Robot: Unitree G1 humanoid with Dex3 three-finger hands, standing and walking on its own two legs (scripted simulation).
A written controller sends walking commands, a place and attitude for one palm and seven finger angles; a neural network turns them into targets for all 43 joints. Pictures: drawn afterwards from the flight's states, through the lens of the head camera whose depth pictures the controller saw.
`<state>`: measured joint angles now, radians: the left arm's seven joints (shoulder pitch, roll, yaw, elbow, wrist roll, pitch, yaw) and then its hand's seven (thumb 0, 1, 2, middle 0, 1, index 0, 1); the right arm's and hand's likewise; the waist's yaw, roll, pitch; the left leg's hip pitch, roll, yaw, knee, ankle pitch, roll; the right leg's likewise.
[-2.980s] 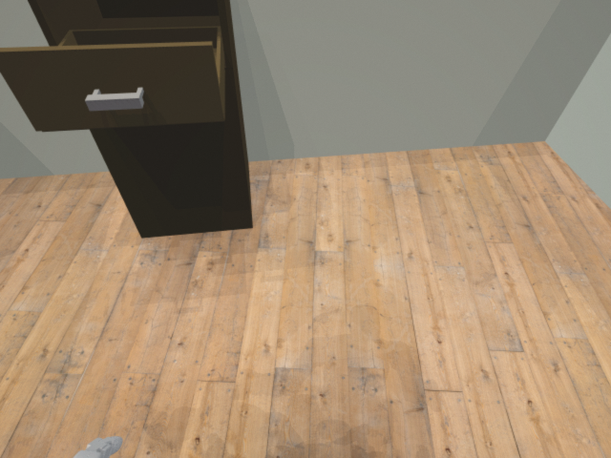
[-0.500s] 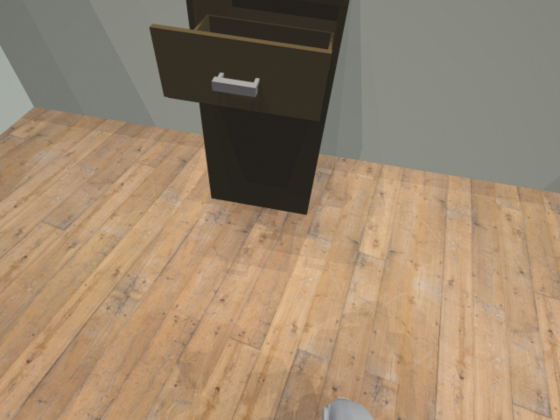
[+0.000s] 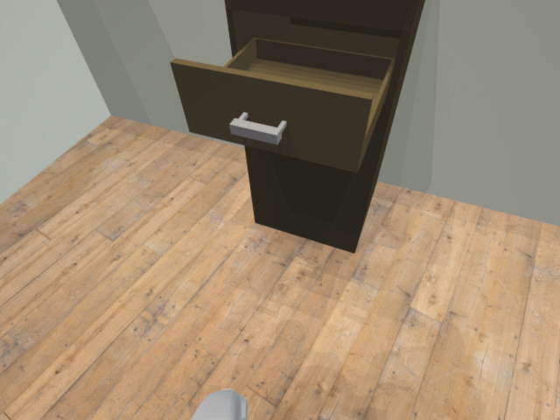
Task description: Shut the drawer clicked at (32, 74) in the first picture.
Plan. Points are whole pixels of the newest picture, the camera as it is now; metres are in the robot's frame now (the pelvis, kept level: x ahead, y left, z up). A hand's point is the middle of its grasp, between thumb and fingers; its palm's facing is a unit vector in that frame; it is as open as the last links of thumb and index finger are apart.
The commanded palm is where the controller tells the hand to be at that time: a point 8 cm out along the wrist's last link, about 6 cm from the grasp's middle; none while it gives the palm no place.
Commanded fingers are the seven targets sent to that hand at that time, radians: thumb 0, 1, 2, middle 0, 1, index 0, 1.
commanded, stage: turn to face it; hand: left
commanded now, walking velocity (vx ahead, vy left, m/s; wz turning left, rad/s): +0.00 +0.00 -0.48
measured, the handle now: (259, 125) +0.66 +0.07 +0.05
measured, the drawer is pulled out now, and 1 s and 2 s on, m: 0.30 0.30 0.30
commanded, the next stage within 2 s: take the last steps up to it in 0.60 s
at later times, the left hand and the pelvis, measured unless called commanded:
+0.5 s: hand out of the picture +0.11 +0.18 -0.18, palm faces -0.10 -0.97 -0.23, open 7.4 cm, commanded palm none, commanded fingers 0.00 0.90 0.90 -0.20 -0.30 -0.20 -0.30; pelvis +0.06 -0.01 -0.01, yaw -12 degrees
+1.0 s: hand (205, 399) +0.19 +0.15 -0.18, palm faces -0.26 -0.95 -0.16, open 7.4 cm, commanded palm none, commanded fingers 0.00 0.90 0.90 -0.20 -0.30 -0.20 -0.30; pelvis +0.10 -0.02 +0.00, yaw -18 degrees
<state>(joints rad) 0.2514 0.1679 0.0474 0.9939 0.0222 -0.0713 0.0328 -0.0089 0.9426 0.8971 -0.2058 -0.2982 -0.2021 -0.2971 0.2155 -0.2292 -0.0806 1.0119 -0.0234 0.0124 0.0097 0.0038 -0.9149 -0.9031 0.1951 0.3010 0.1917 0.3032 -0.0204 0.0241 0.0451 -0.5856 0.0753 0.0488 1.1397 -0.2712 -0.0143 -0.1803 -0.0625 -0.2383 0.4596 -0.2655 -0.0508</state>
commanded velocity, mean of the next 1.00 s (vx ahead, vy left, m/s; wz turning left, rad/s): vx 0.10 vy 0.02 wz -0.23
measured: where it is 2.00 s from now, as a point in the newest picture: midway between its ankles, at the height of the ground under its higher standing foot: (317, 411)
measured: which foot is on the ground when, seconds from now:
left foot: up 0.00-0.16, down 0.18-0.52, up 0.54-0.86, down 0.88-1.00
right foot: down 0.00-0.20, up 0.22-0.50, down 0.52-0.90, up 0.92-1.00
